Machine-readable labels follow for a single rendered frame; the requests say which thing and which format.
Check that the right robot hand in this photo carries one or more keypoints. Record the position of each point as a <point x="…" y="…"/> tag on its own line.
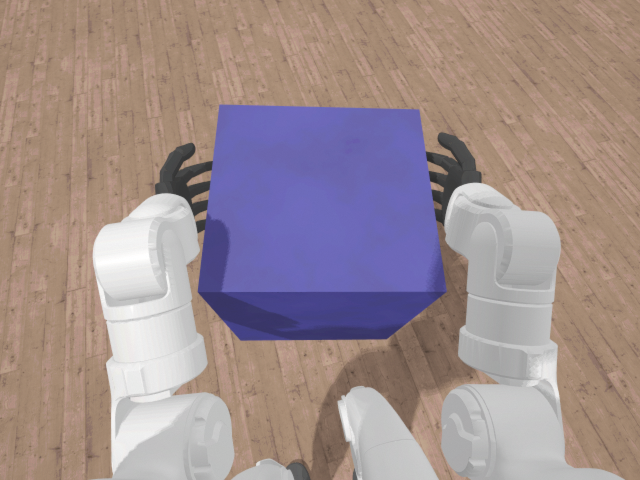
<point x="460" y="172"/>

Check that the right robot thigh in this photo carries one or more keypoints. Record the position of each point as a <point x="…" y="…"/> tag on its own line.
<point x="387" y="450"/>

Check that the left robot hand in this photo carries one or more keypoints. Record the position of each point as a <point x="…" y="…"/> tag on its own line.
<point x="174" y="181"/>

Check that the robot left forearm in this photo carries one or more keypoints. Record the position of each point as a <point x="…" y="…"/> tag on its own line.
<point x="140" y="267"/>

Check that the right robot upper arm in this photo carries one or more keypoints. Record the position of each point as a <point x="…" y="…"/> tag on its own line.
<point x="501" y="432"/>

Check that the left robot upper arm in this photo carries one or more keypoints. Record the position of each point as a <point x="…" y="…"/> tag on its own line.
<point x="182" y="437"/>

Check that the carton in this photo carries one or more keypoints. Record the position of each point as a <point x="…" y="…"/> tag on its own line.
<point x="320" y="223"/>

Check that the robot left shin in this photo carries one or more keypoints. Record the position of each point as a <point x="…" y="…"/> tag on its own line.
<point x="269" y="461"/>

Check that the robot right forearm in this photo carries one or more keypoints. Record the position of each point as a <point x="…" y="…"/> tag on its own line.
<point x="513" y="256"/>

